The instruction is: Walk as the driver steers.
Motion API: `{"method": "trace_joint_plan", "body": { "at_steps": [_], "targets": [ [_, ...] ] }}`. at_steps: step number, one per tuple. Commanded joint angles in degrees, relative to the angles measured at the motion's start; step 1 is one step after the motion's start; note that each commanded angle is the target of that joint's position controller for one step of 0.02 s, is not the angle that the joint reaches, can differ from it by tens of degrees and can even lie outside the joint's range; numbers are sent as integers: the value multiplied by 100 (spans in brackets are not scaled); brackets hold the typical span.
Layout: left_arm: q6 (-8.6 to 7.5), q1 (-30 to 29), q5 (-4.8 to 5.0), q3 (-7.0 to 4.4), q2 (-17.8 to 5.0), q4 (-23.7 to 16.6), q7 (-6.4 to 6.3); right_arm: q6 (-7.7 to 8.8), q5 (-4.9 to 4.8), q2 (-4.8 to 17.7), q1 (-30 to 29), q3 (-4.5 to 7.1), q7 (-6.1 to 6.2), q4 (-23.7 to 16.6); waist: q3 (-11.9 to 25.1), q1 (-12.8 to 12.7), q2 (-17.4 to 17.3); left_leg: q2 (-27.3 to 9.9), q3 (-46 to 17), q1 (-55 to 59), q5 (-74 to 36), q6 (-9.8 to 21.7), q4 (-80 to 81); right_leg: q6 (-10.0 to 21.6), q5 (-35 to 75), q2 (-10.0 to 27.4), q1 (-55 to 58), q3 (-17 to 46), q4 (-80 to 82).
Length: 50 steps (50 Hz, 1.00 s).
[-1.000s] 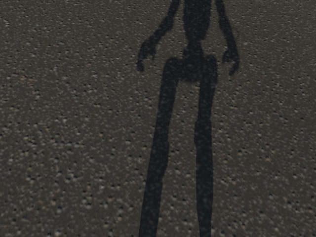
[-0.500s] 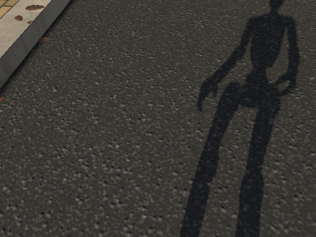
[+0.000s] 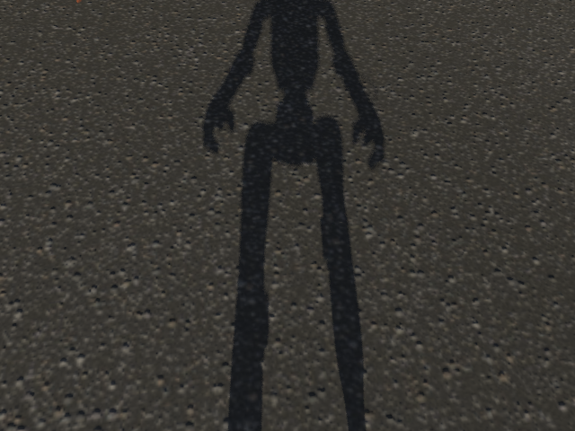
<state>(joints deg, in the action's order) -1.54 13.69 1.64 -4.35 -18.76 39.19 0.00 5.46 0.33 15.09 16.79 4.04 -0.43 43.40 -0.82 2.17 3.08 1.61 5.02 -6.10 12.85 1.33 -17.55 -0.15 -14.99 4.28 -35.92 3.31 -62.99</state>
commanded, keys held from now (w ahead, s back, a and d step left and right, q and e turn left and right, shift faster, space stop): w+e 0.22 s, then w+q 0.78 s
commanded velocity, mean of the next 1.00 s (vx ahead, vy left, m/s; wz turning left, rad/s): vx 0.50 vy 0.00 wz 0.07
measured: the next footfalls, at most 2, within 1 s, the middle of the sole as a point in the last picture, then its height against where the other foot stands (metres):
right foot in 0.26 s outside the picture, level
left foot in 0.82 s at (276, 370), level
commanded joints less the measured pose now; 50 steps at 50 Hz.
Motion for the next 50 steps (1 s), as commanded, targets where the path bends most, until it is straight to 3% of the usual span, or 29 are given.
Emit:
{"method": "trace_joint_plan", "body": {
  "at_steps": [1,4,8,10,11,12,13,14,15,16,17,18,20,22,24,28,30,35,38,39,40,41,42,43,44,45,46,47,50],
  "targets": [
    [-62,-216,-46,70,-9,-528,89,110,-20,799,-355,185,25,-273,-280,-109,-698,-1628,-811,166,-1620,981,959,-77,690,283,-706,200,655],
    [-126,-791,-49,131,26,-683,217,76,-58,975,-303,210,59,-163,-386,70,-608,-1504,-206,130,-1768,814,983,14,1546,181,-323,-126,1758],
    [-124,-1333,-19,110,-82,-961,346,-24,-168,1229,21,269,69,47,-458,145,-567,-1681,179,710,-2424,619,731,304,1395,1,-80,-449,2526],
    [-88,-1168,-48,3,-295,-1013,362,-112,-193,1420,82,315,97,73,-153,-66,-746,-1692,406,1029,-4305,500,-11,547,826,-377,494,-779,2626],
    [-59,-709,-52,-102,-484,-938,351,-170,-203,1505,94,334,119,66,172,-358,-817,-1646,517,1052,-5134,435,-798,700,580,-623,1143,-926,2663],
    [-35,177,-43,-246,-682,-724,292,-199,-220,1417,163,279,136,85,651,-856,-685,-1534,601,497,-5211,323,-1907,922,848,-828,2583,-888,2981],
    [29,1107,-36,-378,-982,-517,168,-163,-96,1132,327,133,141,41,1190,-1246,-173,-1336,566,-887,-3373,146,-3540,1184,942,-238,4417,112,3000],
    [-31,886,-49,-378,-1560,-547,130,-52,55,293,1102,-155,21,-177,1932,-402,1296,-246,97,-3091,2080,-151,-5670,2189,-72,1494,6012,3494,3652],
    [-86,1143,-75,-254,-1021,-666,146,83,-186,989,566,-26,-46,-65,2546,-982,458,-250,-1012,-3399,2078,-86,-6279,2237,-730,1798,5952,4329,4382],
    [-158,875,-138,-175,-843,-553,173,114,-397,1182,-93,45,-60,-282,1533,-996,255,-473,-952,-3795,1587,-20,-6263,1912,-303,1609,5222,3298,4490],
    [-207,511,-127,-131,-728,-504,174,128,-355,1053,-272,-6,-22,-324,926,-739,-84,-763,-918,-3657,1044,17,-5787,1691,338,1376,4284,2459,4537],
    [-248,191,-174,-77,-542,-484,173,96,-236,1004,-302,1,11,-257,596,-523,-145,-943,-914,-3371,712,-7,-5428,1543,900,1153,3564,1874,4626],
    [-358,-80,-242,-18,-326,-458,183,-81,-224,917,140,19,7,-78,485,-184,61,-1100,-1013,-2722,284,-67,-5164,1469,1325,927,2842,1199,5022],
    [-485,-110,-228,-30,-322,-297,184,-236,-215,731,239,-2,31,13,291,-91,-26,-1063,-1042,-2696,37,-176,-4914,1461,1668,880,2550,654,5319],
    [-529,-39,-277,-57,-365,-145,139,-287,-203,653,-60,-5,52,-62,8,-159,-90,-994,-1177,-3072,-490,-266,-4476,1342,1913,797,2555,176,5484],
    [-520,-7,-268,-48,-393,14,42,-202,-170,537,-521,-23,-32,-168,-163,-320,-66,-794,-1077,-3180,-1865,-272,-3085,1013,2104,567,2850,-610,5592],
    [-500,113,-242,-64,-473,119,7,-180,-161,420,-884,-79,-104,-281,-301,-492,-107,-749,-842,-3152,-2172,-227,-2522,921,2112,633,3028,-798,5673],
    [-281,538,-152,-132,-633,422,-47,-160,-144,339,-1584,-142,-303,-722,-524,-741,-192,-622,-490,-3761,-1484,32,-1831,911,3016,1042,4262,-1014,5214],
    [-127,406,-121,-185,-848,397,-139,-196,-149,504,-1398,-59,-385,-891,-135,-459,102,-185,16,-3093,-574,328,-1775,766,5464,1090,4561,-1240,4296],
    [-81,350,-117,-202,-924,369,-182,-226,-149,652,-1031,20,-378,-858,146,-222,238,32,157,-2554,-295,462,-1830,701,6315,1067,4539,-1308,3690],
    [-47,276,-112,-203,-962,348,-215,-242,-163,910,-344,159,-335,-744,538,184,233,222,156,-1568,-319,651,-1667,594,6481,965,4223,-1385,2717],
    [-75,162,-102,-158,-901,287,-242,-273,-169,1252,618,336,-240,-556,1017,741,-54,95,-343,88,-709,936,-1236,378,5426,725,3198,-1447,1253],
    [-228,735,-276,77,-160,22,-140,-290,-177,1887,932,486,-141,-512,1607,318,-1472,-1442,-3132,2426,-382,1924,-1253,-28,497,-270,532,-1292,-967],
    [-471,551,-227,146,-219,-25,-26,-222,-159,1643,961,384,-148,-650,2430,408,-1228,-2089,-5363,3196,62,2473,-352,-36,-1905,-884,-526,51,-1923],
    [-614,-104,17,38,-598,-212,65,-189,-110,1311,809,290,-148,-637,1767,588,-828,-1921,-4538,2800,63,2105,-97,81,-1468,-492,-1054,413,-1925],
    [-688,-316,44,73,-570,-326,76,-171,-138,1152,447,246,-143,-672,1054,360,-459,-1690,-3758,1901,-266,1874,-31,146,-961,-237,-1038,315,-1398],
    [-700,-359,-93,60,-536,-297,37,-173,-161,1002,59,199,-142,-734,584,84,-152,-1438,-3203,1047,-855,1703,44,95,-708,-33,-795,222,-832],
    [-646,-263,-191,14,-591,-278,14,-172,-116,839,-185,138,-120,-823,391,-122,-259,-1254,-2832,442,-1364,1639,179,20,-491,109,-400,211,-496],
    [-453,-37,-265,45,-414,-243,-6,-163,-98,911,-351,152,-37,-850,262,-356,-511,-985,-2321,-501,-2131,1649,414,-302,-203,150,100,27,152]
  ]
}}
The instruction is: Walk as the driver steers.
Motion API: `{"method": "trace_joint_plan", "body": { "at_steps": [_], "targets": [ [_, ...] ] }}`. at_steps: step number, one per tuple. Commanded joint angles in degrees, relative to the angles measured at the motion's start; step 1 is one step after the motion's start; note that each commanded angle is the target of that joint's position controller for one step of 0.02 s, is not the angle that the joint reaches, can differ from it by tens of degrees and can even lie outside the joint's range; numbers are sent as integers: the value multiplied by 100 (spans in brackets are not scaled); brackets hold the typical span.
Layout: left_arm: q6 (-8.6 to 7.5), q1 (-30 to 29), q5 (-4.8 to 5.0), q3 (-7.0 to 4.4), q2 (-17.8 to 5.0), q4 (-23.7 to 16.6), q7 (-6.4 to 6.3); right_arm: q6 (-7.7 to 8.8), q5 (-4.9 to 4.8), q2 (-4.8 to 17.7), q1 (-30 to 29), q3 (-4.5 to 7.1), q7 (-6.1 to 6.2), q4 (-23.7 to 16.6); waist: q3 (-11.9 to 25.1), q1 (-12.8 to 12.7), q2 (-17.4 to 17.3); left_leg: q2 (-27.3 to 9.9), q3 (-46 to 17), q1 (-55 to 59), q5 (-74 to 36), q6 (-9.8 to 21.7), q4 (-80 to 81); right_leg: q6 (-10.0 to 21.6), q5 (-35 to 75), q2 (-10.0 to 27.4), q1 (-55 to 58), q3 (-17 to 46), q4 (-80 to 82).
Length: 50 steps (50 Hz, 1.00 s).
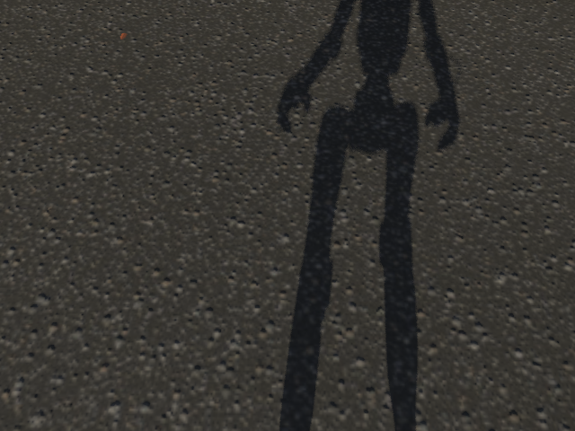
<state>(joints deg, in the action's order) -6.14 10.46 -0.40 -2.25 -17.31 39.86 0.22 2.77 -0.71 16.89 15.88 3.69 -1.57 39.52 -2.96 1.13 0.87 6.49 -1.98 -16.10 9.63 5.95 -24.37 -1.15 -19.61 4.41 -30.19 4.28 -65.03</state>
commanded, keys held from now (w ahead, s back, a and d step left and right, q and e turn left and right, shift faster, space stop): w+q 0.30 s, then w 0.14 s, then w+e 0.56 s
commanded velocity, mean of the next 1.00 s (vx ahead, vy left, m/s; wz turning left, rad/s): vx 0.50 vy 0.00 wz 0.10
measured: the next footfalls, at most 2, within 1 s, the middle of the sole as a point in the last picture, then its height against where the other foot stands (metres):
right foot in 0.28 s outside the picture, level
left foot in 0.74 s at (225, 399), level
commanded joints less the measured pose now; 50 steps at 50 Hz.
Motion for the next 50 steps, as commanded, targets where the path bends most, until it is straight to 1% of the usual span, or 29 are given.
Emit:
{"method": "trace_joint_plan", "body": {
  "at_steps": [1,5,8,11,12,13,14,15,16,17,18,19,20,22,25,29,32,34,36,37,38,39,40,41,42,43,44,46,50],
  "targets": [
    [41,158,-66,-132,-481,-356,-44,106,3,817,-219,210,118,-432,410,-233,-302,-1373,-1433,268,-1911,1147,1121,-295,462,96,-424,-148,722],
    [23,-782,-30,-6,-224,-559,-18,15,-61,961,82,257,233,-287,347,160,-557,-952,-1043,-112,-1185,730,938,-414,2046,-268,124,-273,2643],
    [-40,-1129,79,-64,-400,-654,52,-45,-91,989,375,268,252,-176,401,312,-669,-1147,-1517,201,-564,606,690,-360,2318,-443,370,-113,3325],
    [-108,-892,108,-198,-664,-621,88,-67,-86,931,321,268,272,-171,409,94,-838,-1415,-2109,627,-256,436,195,-97,1792,-393,647,85,3605],
    [-134,-563,105,-250,-714,-534,79,-78,-73,869,224,256,268,-199,455,-111,-881,-1360,-2158,600,-298,344,-58,37,1687,-397,1052,15,3764],
    [-159,-44,56,-334,-844,-422,46,-70,-44,674,215,192,254,-234,738,-373,-812,-1099,-1995,449,-455,170,-664,218,1613,-278,1856,25,3878],
    [-172,736,-41,-417,-1131,-370,-2,-56,40,292,315,53,225,-323,1505,-662,-150,-717,-1526,-106,280,-41,-2231,557,1123,650,3200,925,3875],
    [-91,1142,-115,-532,-1611,-175,28,2,-124,-22,1104,-55,212,-528,2095,-281,1867,14,-783,-2088,2474,-387,-4102,1496,-362,1883,4806,3706,4550],
    [-81,1072,13,-436,-1093,-221,73,6,-187,557,1099,37,235,-332,1740,-413,1352,-413,-934,-2794,2274,-471,-4899,1507,-1719,1938,4618,4340,4878],
    [-58,875,37,-341,-749,-237,61,-17,-144,837,529,120,237,-348,1049,-562,785,-585,-849,-2922,1708,-496,-5085,1284,-1510,1668,3997,3427,4941],
    [-28,643,-12,-286,-628,-230,66,-32,-63,800,184,117,252,-404,691,-505,379,-748,-673,-2744,1315,-518,-4981,1159,-674,1393,3374,2639,4943],
    [-8,511,-32,-244,-505,-172,70,-11,0,718,-66,118,239,-480,385,-446,316,-866,-668,-2660,1071,-521,-4702,1165,71,1157,2897,2090,5021],
    [-18,458,-62,-208,-430,-128,60,-5,-26,617,-80,115,205,-508,298,-320,469,-991,-650,-2414,913,-509,-4483,1139,556,987,2590,1681,5126],
    [-55,487,-8,-194,-363,-14,63,-20,-52,421,-17,74,165,-471,318,-225,591,-1036,-500,-2200,857,-524,-4057,1218,1089,837,2431,1219,5307],
    [-39,610,100,-243,-610,162,62,32,77,210,-458,-34,141,-624,207,-224,428,-1154,-198,-2277,592,-622,-3025,1463,1848,855,2358,1012,5513],
    [82,798,172,-300,-859,317,17,182,40,85,-1191,-124,52,-711,140,-446,364,-954,13,-1623,-492,-752,-1396,1334,2103,597,2142,545,5489],
    [162,1143,216,-317,-927,475,0,253,-21,209,-1598,-87,-5,-802,132,-559,418,-774,20,-1231,-790,-764,-811,1260,2026,706,2254,707,5305],
    [217,1190,237,-334,-962,525,-31,307,-42,354,-1599,-24,-28,-828,152,-433,487,-748,-62,-902,-674,-648,-463,1138,1857,820,2382,942,5090],
    [256,1113,224,-323,-932,531,-58,335,-19,556,-1005,100,12,-641,415,-32,462,-675,40,203,-638,-441,-75,926,2218,656,2197,864,4491],
    [241,1083,174,-252,-726,498,-52,337,41,795,-344,218,74,-493,857,296,344,-945,-145,1284,-612,-251,-88,733,2279,325,1808,626,3583],
    [215,1029,13,-93,-274,294,-53,304,146,1230,643,330,153,-399,1770,678,-497,-2170,-1343,2817,-560,112,-231,468,741,-143,781,231,1746],
    [146,1689,184,-22,-15,161,-71,218,171,1422,786,361,108,-299,2221,354,-1990,-3153,-3543,3741,874,840,406,253,-1491,-630,-918,-9,204],
    [159,1447,297,-170,-593,259,-86,217,100,906,633,244,87,-295,1608,453,-1273,-2950,-3567,3229,1727,739,720,224,-1238,-323,-1418,348,-485],
    [181,1048,312,-239,-751,169,-73,228,51,646,370,161,89,-276,990,411,-1007,-2760,-2739,2653,1547,582,810,242,-721,-146,-1581,301,-597],
    [219,905,265,-241,-673,175,-79,245,75,492,35,104,69,-266,694,235,-722,-2511,-2154,2064,922,497,963,203,-306,30,-1366,223,-518],
    [258,803,206,-259,-608,152,-69,262,105,337,-202,74,51,-229,443,103,-708,-2327,-1691,1627,402,480,1129,173,-17,158,-1235,229,-327],
    [314,847,214,-257,-497,147,-45,293,140,296,-350,71,57,-187,337,-42,-814,-2214,-1284,1276,14,440,1289,144,182,270,-970,236,-221],
    [408,770,218,-227,-302,89,-20,365,130,313,-447,110,78,-84,222,-135,-738,-2157,-734,979,-638,485,1507,61,427,314,-869,172,-81],
    [445,276,165,-172,-172,-164,46,381,133,578,-349,213,148,136,71,-83,-451,-2153,63,1028,-1256,519,1669,-38,1301,341,-1051,125,939]
  ]
}}
Over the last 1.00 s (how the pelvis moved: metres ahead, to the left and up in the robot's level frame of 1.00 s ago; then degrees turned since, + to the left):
0.58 -0.05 0.00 9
